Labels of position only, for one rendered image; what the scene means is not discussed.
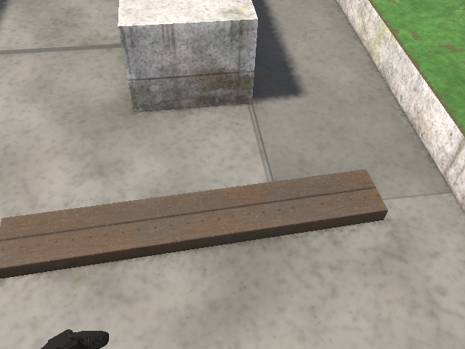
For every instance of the left robot hand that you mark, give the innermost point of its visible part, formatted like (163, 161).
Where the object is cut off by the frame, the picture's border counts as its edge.
(78, 340)

